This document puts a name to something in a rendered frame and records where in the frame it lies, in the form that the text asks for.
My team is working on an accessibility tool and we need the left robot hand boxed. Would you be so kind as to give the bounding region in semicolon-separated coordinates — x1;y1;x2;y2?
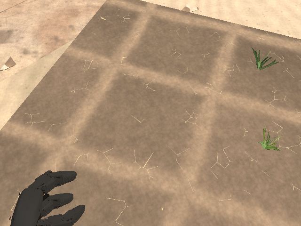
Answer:
9;170;86;226

